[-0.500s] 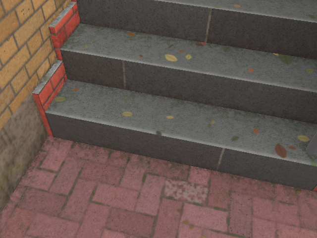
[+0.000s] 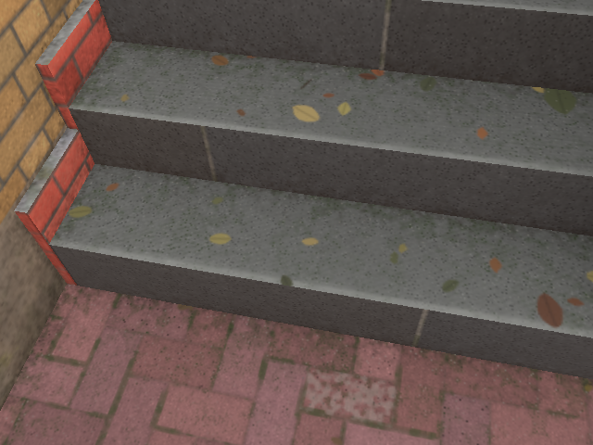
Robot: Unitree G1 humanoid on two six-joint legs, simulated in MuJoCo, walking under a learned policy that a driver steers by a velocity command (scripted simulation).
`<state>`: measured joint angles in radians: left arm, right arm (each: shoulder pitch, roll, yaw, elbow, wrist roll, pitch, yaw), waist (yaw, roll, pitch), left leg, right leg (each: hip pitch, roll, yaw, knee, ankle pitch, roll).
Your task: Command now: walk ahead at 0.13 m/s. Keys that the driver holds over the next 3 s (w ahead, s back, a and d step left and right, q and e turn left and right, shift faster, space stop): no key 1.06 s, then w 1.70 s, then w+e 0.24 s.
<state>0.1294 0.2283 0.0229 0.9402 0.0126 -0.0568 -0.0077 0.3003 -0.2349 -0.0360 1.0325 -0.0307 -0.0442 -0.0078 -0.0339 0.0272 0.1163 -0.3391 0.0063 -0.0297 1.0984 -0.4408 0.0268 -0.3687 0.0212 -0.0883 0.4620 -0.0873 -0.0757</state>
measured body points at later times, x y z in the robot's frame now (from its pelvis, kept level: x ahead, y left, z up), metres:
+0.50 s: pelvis +0.08 +0.02 +0.01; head +0.08 +0.02 +0.46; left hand +0.13 +0.26 -0.14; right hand +0.13 -0.23 -0.14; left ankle +0.07 +0.11 -0.73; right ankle +0.10 -0.08 -0.73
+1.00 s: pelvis +0.09 +0.01 +0.01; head +0.10 +0.02 +0.46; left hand +0.17 +0.27 -0.14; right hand +0.15 -0.24 -0.14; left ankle +0.07 +0.11 -0.73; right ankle +0.10 -0.08 -0.73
